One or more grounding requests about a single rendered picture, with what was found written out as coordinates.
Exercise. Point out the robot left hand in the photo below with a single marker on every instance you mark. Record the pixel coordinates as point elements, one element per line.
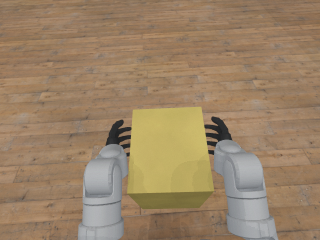
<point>115,132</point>

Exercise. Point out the right robot forearm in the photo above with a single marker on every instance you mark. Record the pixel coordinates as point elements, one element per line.
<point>248,213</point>

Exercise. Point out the left robot forearm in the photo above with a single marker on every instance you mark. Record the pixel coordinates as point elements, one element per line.
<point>102,194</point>

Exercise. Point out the carton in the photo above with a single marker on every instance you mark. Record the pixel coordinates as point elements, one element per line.
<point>169,165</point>

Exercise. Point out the robot right hand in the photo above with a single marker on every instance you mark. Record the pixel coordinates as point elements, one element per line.
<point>222,130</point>

